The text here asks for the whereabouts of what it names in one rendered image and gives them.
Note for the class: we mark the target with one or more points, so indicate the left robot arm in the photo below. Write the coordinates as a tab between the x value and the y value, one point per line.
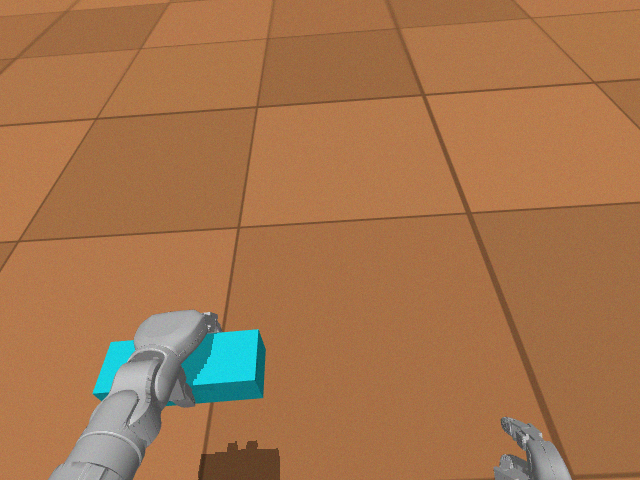
127	421

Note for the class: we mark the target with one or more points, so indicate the right robot hand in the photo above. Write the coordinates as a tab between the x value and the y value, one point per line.
544	462

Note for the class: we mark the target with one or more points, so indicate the left robot hand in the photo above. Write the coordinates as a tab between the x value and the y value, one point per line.
181	332

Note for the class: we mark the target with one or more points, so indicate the carton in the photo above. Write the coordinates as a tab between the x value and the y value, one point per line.
226	366

